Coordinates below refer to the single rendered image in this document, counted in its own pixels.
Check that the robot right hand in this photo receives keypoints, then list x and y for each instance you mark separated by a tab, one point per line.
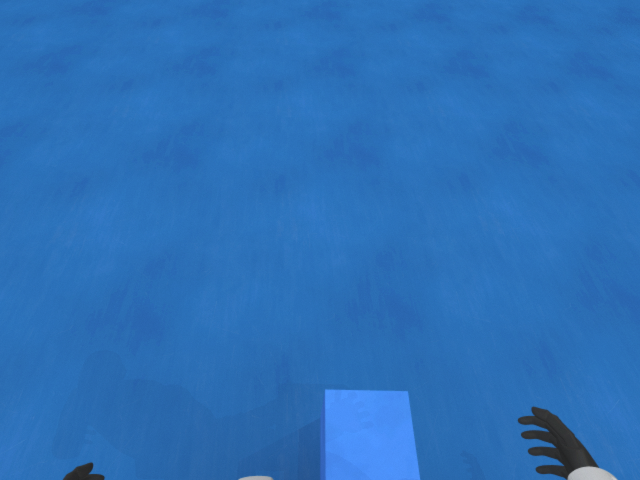
569	450

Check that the carton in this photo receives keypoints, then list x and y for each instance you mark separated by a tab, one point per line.
367	435

